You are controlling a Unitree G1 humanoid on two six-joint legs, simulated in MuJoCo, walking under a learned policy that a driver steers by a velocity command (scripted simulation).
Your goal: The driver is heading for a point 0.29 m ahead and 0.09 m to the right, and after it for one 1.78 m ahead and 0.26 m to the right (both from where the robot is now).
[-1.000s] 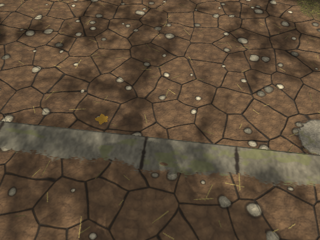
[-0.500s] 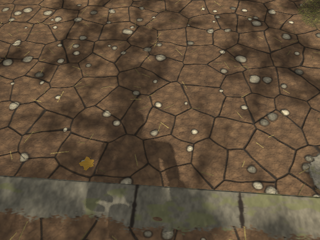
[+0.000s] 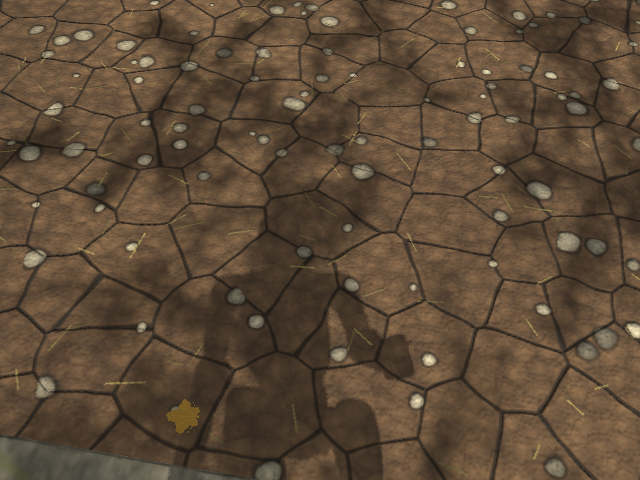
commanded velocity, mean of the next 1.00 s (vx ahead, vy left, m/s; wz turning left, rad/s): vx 0.10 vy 0.00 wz -0.31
